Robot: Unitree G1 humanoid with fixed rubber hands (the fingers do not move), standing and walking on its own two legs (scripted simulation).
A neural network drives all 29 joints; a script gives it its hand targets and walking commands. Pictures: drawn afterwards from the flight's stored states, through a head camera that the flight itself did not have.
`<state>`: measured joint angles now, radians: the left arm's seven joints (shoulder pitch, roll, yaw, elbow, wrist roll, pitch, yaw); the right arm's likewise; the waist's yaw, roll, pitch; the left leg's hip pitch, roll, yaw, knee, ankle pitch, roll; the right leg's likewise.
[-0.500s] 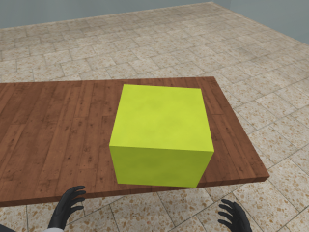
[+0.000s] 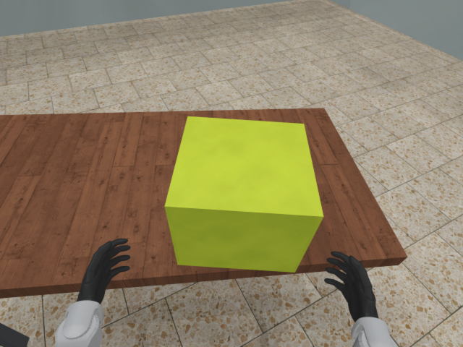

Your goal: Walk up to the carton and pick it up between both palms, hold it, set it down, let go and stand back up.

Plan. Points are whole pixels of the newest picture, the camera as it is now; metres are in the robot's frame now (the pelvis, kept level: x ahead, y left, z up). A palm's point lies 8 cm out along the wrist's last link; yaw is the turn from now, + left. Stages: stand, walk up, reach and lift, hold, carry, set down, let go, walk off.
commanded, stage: reach and lift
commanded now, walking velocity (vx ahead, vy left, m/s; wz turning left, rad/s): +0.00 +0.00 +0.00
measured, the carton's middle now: (241, 193) +0.45 +0.01 -0.02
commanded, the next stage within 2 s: none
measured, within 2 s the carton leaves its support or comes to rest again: neither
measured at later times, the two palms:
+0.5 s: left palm (99, 228) +0.31 +0.27 +0.03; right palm (358, 240) +0.32 -0.20 +0.03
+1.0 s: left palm (106, 177) +0.38 +0.26 +0.08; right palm (355, 198) +0.39 -0.19 +0.07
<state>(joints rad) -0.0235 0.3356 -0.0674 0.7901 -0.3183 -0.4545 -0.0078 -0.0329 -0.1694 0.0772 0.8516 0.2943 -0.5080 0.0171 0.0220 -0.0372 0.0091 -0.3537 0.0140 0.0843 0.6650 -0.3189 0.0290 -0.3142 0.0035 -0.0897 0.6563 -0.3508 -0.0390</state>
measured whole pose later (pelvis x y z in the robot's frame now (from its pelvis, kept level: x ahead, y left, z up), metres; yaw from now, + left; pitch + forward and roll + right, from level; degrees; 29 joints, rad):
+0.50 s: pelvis +0.01 -0.01 +0.01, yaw +0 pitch +4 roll +0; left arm -0.28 0.38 0.00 0.78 -0.31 -0.21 -0.06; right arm -0.28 -0.23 0.11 0.79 0.38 -0.25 -0.05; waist 0.03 -0.04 -0.06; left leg -0.35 0.02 0.08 0.53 -0.25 0.02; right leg -0.31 0.02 -0.09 0.51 -0.28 -0.04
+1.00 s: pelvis +0.02 +0.00 +0.02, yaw +0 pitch +7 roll -1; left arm -0.56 0.40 0.03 0.85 -0.29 -0.01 -0.06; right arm -0.51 -0.26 0.08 0.82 0.38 -0.07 -0.08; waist 0.02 -0.02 -0.09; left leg -0.38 0.02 0.08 0.48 -0.22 0.02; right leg -0.32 0.03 -0.09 0.42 -0.23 -0.04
